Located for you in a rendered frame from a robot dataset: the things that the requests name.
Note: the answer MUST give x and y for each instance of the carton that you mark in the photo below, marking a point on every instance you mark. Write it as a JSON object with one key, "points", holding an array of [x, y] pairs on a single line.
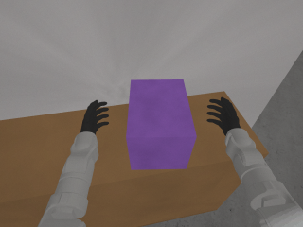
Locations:
{"points": [[160, 130]]}

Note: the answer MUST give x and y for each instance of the robot right hand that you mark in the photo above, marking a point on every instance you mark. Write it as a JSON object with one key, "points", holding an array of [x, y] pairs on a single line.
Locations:
{"points": [[227, 115]]}

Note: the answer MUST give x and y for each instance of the robot left hand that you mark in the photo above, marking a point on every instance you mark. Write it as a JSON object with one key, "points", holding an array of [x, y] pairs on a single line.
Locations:
{"points": [[90, 120]]}

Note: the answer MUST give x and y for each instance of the pedestal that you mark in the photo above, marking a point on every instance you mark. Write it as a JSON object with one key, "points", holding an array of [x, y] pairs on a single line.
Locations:
{"points": [[34, 149]]}

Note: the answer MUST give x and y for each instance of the left robot forearm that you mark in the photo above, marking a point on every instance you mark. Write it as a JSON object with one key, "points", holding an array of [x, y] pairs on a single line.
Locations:
{"points": [[70, 198]]}

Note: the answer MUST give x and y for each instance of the robot right upper arm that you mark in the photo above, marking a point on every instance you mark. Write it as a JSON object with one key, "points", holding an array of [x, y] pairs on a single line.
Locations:
{"points": [[283, 215]]}

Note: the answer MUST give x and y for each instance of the right robot forearm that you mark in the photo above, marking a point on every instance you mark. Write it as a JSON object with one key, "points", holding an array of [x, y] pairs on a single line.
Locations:
{"points": [[262, 187]]}

